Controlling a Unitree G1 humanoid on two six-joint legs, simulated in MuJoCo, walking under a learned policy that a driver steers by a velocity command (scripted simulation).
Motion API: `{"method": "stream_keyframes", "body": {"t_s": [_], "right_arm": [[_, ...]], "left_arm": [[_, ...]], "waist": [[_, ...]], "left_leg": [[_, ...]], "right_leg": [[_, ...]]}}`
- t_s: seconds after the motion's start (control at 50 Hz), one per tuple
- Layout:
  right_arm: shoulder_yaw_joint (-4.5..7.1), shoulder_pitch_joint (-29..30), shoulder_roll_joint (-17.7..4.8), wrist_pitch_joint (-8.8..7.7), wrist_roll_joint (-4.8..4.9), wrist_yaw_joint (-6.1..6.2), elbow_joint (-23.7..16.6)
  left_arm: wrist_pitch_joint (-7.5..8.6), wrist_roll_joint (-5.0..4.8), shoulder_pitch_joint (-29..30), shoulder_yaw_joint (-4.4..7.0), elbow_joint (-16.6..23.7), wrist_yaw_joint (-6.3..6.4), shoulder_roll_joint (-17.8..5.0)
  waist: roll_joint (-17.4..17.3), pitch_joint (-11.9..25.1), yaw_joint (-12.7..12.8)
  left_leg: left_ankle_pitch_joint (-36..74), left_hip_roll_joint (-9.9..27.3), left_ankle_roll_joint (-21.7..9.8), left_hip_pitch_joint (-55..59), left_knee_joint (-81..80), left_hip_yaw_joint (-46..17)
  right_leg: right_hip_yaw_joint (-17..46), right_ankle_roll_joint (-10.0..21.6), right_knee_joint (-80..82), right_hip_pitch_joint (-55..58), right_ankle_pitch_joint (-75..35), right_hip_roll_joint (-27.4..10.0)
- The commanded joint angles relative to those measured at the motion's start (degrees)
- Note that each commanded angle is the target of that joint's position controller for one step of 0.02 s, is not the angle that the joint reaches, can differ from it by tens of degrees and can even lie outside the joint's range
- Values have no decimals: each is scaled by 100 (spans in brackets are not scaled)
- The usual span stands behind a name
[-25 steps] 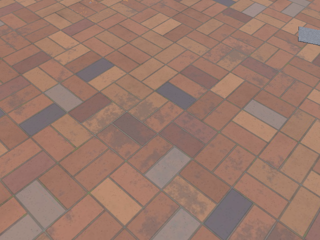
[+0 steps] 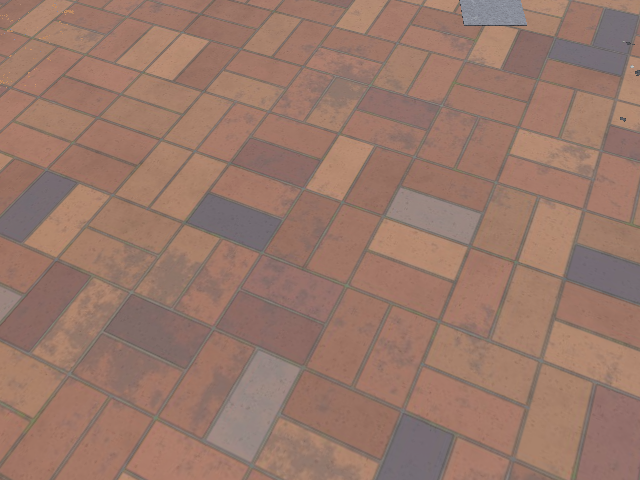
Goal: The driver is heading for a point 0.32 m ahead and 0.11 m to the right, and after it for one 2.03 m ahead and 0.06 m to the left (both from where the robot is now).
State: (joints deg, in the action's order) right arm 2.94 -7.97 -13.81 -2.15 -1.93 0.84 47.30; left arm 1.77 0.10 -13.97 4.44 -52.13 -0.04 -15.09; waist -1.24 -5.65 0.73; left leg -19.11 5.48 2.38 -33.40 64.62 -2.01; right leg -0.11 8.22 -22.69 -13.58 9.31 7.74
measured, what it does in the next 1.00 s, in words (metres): steps on the spot, turning right: left foot, then right foot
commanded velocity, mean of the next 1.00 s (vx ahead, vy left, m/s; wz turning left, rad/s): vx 0.05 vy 0.00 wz -0.59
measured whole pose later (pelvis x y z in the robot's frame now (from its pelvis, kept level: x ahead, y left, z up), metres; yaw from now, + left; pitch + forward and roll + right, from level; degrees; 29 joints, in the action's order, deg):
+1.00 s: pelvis +0.09 +0.03 +0.00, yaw -36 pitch +0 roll +2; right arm 3.4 -11.7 -18.5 3.5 -1.2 0.4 41.1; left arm -2.8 0.3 -12.5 3.0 -40.9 -0.6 -16.9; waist -2.9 -3.9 -0.1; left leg -22.3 1.2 2.2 -28.0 58.8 0.0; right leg 4.4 4.1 -25.4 -12.7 12.3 4.1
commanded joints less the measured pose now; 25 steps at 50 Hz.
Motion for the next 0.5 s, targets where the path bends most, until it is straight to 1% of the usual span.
{"method": "stream_keyframes", "body": {"t_s": [0.02, 0.08, 0.12, 0.18, 0.22, 0.26, 0.28, 0.3, 0.32, 0.34, 0.36, 0.38, 0.4, 0.42, 0.44, 0.46, 0.48, 0.5], "right_arm": [[84, -751, -394, 159, -4, 4, -135], [77, -234, -512, 209, 25, 15, -372], [59, 39, -558, 227, 50, 24, -501], [32, 317, -629, 223, 86, 47, -648], [17, 397, -680, 197, 117, 68, -720], [8, 357, -745, 162, 151, 90, -767], [8, 259, -778, 143, 168, 102, -769], [9, 104, -809, 122, 181, 116, -756], [14, -171, -828, 93, 173, 136, -711], [33, -560, -887, 32, 104, 175, -642], [129, -875, -1356, -1, 43, 251, -669], [143, -591, -1647, 115, 154, 223, -823], [128, -757, -1388, 202, 215, 185, -771], [10, -552, -965, 230, 200, 184, -843], [-45, -203, -801, 268, 161, 182, -917], [-47, -10, -821, 283, 115, 197, -971], [-29, 36, -881, 280, 63, 203, -988], [-12, -21, -912, 271, 42, 191, -974]], "left_arm": [[54, 5, -248, 171, 362, 41, -859], [-49, 1, -461, 166, 429, 83, -867], [-108, 16, -589, 178, 473, 111, -907], [-176, 60, -708, 199, 539, 141, -954], [-218, 94, -709, 213, 596, 148, -993], [-261, 114, -626, 234, 671, 145, -1052], [-278, 114, -530, 242, 720, 142, -1078], [-290, 104, -377, 248, 777, 136, -1099], [-293, 65, -129, 249, 852, 124, -1118], [-268, -23, 158, 232, 959, 116, -1091], [-227, -103, -39, 126, 1124, 110, -721], [-287, -64, -804, 130, 1099, 147, -584], [-375, 172, -956, 190, 909, 173, -947], [-429, 195, -640, 233, 852, 132, -1051], [-485, 154, -450, 235, 873, 67, -997], [-539, 119, -330, 225, 933, -12, -965], [-572, 72, -354, 203, 939, -84, -930], [-588, 33, -339, 187, 956, -124, -908]], "waist": [[340, 954, -197], [485, 960, -3], [530, 929, 111], [557, 826, 220], [579, 756, 248], [615, 706, 223], [644, 690, 169], [688, 673, 72], [702, 667, -133], [582, 755, -411], [-456, 1279, -352], [-1463, 1538, 79], [-947, 1541, 74], [-401, 1123, 63], [-286, 798, 135], [-575, 680, 165], [-815, 670, 145], [-830, 723, 122]], "left_leg": [[396, -130, 135, 105, -311, 217], [684, -149, 151, -163, -755, 144], [774, -186, 131, -294, -1033, 68], [647, -293, 67, -370, -1418, -45], [429, -404, -4, -259, -1698, -104], [195, -522, -99, 28, -2077, -165], [135, -575, -147, 293, -2363, -200], [139, -637, -194, 673, -2758, -210], [369, -709, -254, 1270, -3414, -168], [1222, -572, -346, 2181, -4273, -273], [2782, 793, -703, 3272, -4469, -1365], [5171, 2090, -1620, 3716, -4414, -2911], [5123, 2203, -1986, 3376, -4323, -2922], [4519, 1773, -1836, 2954, -4363, -2181], [3713, 1317, -1574, 2577, -4532, -1473], [3205, 1009, -1378, 2447, -4643, -1056], [3246, 800, -1332, 2360, -4662, -731], [3302, 731, -1336, 2363, -4657, -528]], "right_leg": [[1008, 591, 231, 546, -4991, -1405], [1246, 396, 137, 783, -4609, -1371], [1485, 345, 74, 998, -4355, -1427], [1838, 400, -90, 1279, -4249, -1541], [2054, 457, -266, 1372, -4333, -1586], [2301, 444, -462, 1367, -4353, -1591], [2432, 380, -544, 1302, -4225, -1551], [2542, 269, -625, 1163, -3974, -1460], [2571, 85, -789, 899, -3660, -1274], [2491, -188, -1202, 448, -3227, -983], [1815, -517, -2443, -128, -1413, -517], [807, -674, -3449, -1206, 3193, 608], [608, -743, -4492, -1308, 3180, 90], [645, -788, -4760, -1348, 2656, -93], [600, -875, -4724, -1332, 2231, -253], [543, -959, -4676, -1360, 1921, -344], [435, -1046, -4740, -1313, 1717, -308], [369, -1096, -4711, -1285, 1598, -284]]}}
Velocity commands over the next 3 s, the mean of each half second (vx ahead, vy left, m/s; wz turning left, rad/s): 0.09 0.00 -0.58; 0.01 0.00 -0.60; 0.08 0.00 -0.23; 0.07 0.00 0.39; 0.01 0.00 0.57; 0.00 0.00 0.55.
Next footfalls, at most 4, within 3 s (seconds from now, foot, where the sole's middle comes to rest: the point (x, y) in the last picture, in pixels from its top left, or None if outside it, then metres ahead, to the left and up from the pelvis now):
0.36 left None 0.23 0.13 -0.78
0.82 right None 0.08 -0.06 -0.78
1.30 left None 0.19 0.10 -0.78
1.66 right None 0.14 -0.13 -0.78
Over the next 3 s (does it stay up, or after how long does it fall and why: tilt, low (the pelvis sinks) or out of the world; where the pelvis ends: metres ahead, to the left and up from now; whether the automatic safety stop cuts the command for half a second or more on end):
stays up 0.16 -0.04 0.00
